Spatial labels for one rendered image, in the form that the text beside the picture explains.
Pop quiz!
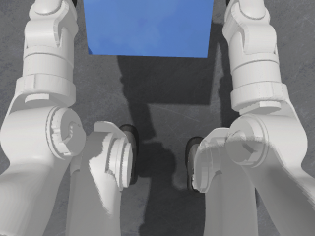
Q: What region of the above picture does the right robot upper arm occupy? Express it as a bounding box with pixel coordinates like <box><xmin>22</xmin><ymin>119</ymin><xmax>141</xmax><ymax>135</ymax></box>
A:
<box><xmin>225</xmin><ymin>113</ymin><xmax>315</xmax><ymax>236</ymax></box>

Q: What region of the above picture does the left robot forearm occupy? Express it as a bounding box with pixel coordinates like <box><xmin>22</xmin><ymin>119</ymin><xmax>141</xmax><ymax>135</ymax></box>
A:
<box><xmin>0</xmin><ymin>0</ymin><xmax>79</xmax><ymax>146</ymax></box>

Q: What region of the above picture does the left robot upper arm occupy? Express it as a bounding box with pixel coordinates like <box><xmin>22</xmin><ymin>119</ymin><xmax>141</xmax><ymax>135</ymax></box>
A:
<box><xmin>0</xmin><ymin>105</ymin><xmax>86</xmax><ymax>236</ymax></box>

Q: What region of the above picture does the left robot thigh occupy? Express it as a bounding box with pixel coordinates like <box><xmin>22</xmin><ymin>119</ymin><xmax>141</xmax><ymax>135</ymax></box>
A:
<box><xmin>65</xmin><ymin>131</ymin><xmax>133</xmax><ymax>236</ymax></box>

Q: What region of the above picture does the carton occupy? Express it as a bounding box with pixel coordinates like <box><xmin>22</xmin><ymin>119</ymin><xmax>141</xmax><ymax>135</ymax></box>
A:
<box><xmin>83</xmin><ymin>0</ymin><xmax>214</xmax><ymax>58</ymax></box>

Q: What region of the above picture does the right robot forearm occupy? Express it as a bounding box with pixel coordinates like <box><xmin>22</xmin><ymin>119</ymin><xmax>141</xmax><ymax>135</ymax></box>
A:
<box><xmin>222</xmin><ymin>0</ymin><xmax>302</xmax><ymax>126</ymax></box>

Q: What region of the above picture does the left robot shin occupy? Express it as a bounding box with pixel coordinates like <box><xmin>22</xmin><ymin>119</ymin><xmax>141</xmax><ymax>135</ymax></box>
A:
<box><xmin>70</xmin><ymin>121</ymin><xmax>129</xmax><ymax>176</ymax></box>

